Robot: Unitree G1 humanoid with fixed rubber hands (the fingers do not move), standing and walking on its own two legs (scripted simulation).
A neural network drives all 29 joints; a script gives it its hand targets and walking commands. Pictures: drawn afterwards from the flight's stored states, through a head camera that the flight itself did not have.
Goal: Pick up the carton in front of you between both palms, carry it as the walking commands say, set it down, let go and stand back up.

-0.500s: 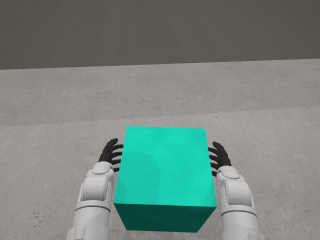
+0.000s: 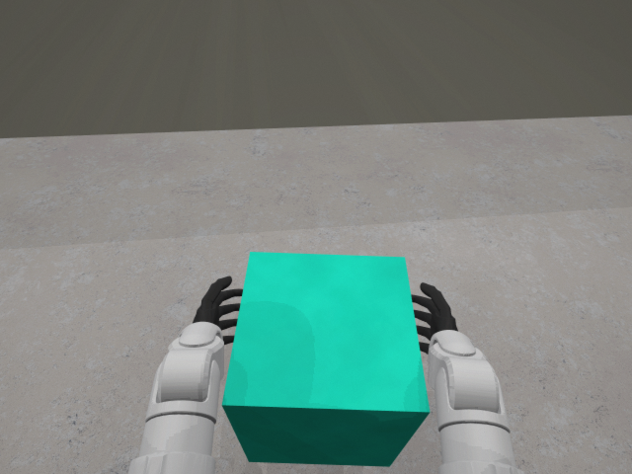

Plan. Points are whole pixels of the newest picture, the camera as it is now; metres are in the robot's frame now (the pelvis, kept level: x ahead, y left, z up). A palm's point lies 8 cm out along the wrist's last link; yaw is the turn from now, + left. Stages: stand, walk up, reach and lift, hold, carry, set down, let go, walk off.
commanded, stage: carry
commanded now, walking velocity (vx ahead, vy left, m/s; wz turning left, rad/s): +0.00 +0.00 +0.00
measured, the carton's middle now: (323, 364) +0.29 +0.00 -0.03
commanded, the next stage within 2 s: hold in 0.50 s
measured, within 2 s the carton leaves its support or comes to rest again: neither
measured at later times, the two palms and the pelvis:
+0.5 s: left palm (209, 340) +0.28 +0.15 +0.04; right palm (446, 348) +0.28 -0.15 +0.04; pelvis -0.01 +0.00 +0.00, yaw +0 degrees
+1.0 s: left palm (209, 354) +0.26 +0.14 +0.04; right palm (455, 368) +0.25 -0.16 +0.04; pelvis -0.05 +0.00 +0.00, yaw -2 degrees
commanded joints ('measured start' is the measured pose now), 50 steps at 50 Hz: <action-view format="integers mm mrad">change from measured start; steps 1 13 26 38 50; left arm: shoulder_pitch -457 -457 -353 -418 -865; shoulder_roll -879 -880 -905 -852 -915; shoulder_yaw -543 -546 -528 -472 -258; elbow -57 -61 -74 -63 306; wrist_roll -237 -239 -239 -191 -106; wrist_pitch -35 -35 -24 -43 -126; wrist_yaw -212 -212 -218 -201 -256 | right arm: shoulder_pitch -450 -450 -353 -419 -861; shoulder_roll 884 885 916 854 921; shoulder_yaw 545 548 535 475 258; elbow -54 -59 -71 -65 309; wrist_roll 239 241 235 200 100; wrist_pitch -31 -30 -18 -44 -126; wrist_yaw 215 215 224 210 262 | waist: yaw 0 1 3 7 -2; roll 0 0 -7 6 -10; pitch -216 -219 -112 -39 38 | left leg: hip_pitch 81 75 247 267 147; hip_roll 111 111 -139 -111 -105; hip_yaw -114 -115 -257 -278 -292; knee -71 -75 -109 -151 -65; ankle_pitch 192 176 371 170 -244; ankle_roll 0 -1 19 24 33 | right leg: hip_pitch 67 61 194 236 89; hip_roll -108 -107 139 125 105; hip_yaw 114 117 274 294 308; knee -79 -83 -126 -157 -110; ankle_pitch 172 160 378 175 -259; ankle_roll -5 -7 -22 -29 -59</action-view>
